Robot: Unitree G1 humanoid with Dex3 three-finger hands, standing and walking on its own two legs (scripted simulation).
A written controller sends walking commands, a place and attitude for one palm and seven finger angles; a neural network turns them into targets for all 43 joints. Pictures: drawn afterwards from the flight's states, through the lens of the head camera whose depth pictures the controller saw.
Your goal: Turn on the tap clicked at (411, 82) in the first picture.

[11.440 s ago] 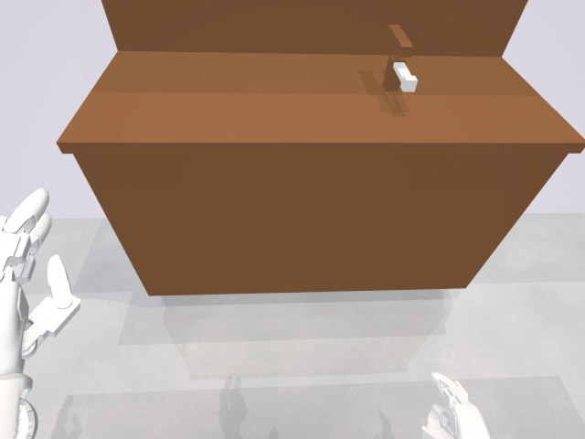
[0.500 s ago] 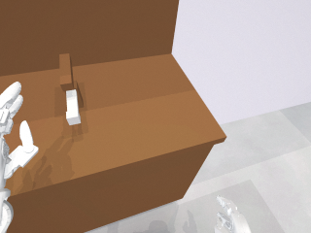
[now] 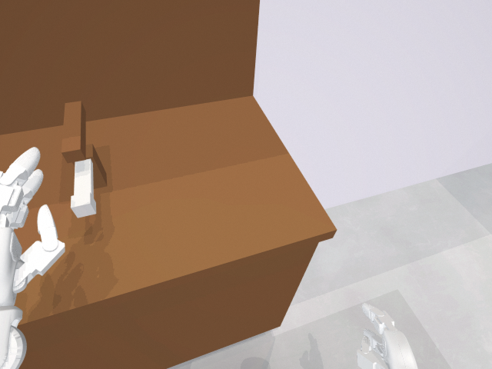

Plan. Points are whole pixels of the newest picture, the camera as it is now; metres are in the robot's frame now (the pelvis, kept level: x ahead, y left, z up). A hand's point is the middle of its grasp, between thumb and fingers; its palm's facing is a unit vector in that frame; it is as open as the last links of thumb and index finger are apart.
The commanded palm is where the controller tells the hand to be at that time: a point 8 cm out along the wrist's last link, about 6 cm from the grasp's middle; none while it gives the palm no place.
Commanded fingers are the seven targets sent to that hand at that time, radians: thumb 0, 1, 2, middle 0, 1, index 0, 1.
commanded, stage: come to a stop and stand still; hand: left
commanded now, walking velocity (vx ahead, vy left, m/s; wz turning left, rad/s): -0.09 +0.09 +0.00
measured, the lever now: (83, 205) +0.33 +0.29 +0.08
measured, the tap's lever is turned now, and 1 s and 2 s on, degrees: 0 0 0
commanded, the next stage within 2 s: look again from close up in 0.94 s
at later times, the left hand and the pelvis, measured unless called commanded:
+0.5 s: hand (42, 243) +0.21 +0.26 +0.17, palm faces +0.35 -0.86 -0.37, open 7.5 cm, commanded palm +0.15 +0.30 +0.17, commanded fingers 0.00 0.90 0.90 -0.20 -0.30 -0.20 -0.30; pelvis -0.02 +0.02 +0.00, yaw -1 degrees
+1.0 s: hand (6, 270) +0.19 +0.29 +0.15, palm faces +0.38 -0.86 -0.34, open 7.5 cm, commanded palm +0.13 +0.32 +0.17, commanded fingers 0.00 0.90 0.90 -0.20 -0.30 -0.20 -0.30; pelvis -0.04 +0.04 +0.00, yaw -1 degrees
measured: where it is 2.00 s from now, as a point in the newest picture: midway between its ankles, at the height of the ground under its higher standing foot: outside the picture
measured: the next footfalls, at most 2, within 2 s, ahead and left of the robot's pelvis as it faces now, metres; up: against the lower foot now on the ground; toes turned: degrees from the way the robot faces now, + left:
none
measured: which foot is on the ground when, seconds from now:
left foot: down 0.00-1.00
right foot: down 0.00-1.00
